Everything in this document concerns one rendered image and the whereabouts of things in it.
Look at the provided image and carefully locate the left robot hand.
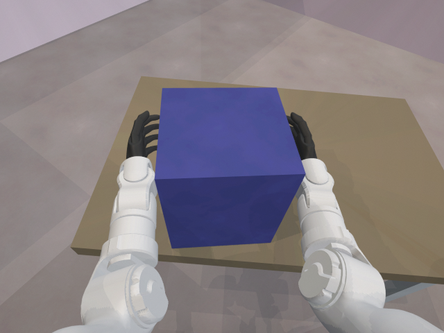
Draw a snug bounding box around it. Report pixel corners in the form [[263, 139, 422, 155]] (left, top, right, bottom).
[[126, 110, 160, 159]]

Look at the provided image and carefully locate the right robot hand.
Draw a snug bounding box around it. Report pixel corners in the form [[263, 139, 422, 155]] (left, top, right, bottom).
[[286, 112, 317, 160]]

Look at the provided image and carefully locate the table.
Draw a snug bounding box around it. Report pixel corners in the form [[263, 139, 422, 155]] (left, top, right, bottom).
[[70, 76, 444, 302]]

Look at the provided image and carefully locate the carton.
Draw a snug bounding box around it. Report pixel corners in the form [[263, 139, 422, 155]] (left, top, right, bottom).
[[155, 87, 306, 248]]

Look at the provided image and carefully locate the robot right forearm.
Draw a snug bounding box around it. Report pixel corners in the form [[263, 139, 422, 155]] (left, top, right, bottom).
[[295, 158, 372, 266]]

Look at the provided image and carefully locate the robot left forearm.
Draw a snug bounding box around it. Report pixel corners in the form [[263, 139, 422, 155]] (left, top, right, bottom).
[[80, 156, 158, 322]]

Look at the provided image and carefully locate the robot left upper arm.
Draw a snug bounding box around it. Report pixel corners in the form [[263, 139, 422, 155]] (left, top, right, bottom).
[[52, 263, 169, 333]]

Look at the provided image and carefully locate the robot right upper arm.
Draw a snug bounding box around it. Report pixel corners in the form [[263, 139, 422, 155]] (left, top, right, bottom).
[[298, 248, 444, 333]]

